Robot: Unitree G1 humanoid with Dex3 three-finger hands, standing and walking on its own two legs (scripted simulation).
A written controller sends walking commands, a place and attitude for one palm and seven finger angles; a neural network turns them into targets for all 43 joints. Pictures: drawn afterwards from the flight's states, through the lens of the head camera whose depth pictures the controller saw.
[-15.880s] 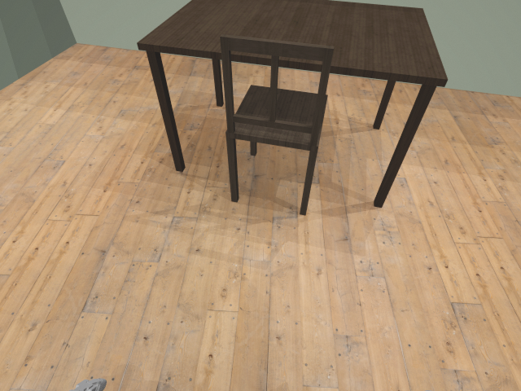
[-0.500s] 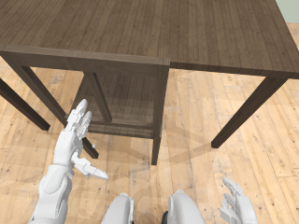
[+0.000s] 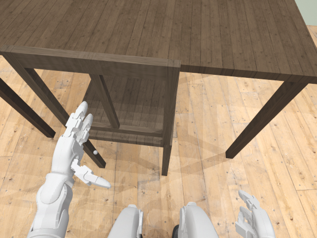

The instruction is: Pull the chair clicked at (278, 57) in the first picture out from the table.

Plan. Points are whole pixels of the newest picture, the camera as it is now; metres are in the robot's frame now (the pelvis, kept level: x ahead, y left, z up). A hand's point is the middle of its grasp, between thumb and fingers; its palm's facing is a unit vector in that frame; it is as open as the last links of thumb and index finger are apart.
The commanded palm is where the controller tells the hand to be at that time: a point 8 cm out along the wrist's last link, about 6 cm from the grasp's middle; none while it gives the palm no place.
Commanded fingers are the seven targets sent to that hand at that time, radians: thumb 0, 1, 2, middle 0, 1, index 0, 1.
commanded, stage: aim the fingers beside a spindle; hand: left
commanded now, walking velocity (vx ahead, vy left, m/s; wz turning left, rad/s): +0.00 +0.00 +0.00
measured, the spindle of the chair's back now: (107, 104) +0.46 +0.17 +0.01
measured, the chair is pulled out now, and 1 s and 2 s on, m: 0.00 0.00 0.00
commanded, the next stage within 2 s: none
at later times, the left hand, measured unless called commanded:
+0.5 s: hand (107, 155) +0.31 +0.14 +0.01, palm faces -0.14 -0.99 -0.01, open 16.9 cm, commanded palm +0.30 +0.21 +0.04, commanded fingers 0.00 -0.50 0.30 -0.06 -0.08 -0.06 -0.08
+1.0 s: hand (100, 150) +0.31 +0.15 +0.04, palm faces -0.09 -0.99 -0.08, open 16.9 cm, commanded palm +0.29 +0.21 +0.03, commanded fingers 0.00 -0.50 0.30 -0.06 -0.08 -0.06 -0.08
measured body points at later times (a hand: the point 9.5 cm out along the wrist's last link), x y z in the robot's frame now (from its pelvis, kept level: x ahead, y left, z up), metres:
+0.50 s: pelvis +0.00 +0.01 +0.00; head +0.11 +0.01 +0.44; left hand +0.31 +0.19 +0.02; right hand +0.17 -0.23 -0.10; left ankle +0.01 +0.12 -0.62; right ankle +0.05 -0.09 -0.62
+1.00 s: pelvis +0.00 +0.00 +0.00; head +0.10 +0.00 +0.44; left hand +0.31 +0.21 +0.05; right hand +0.18 -0.24 -0.10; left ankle +0.01 +0.12 -0.62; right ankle +0.05 -0.09 -0.62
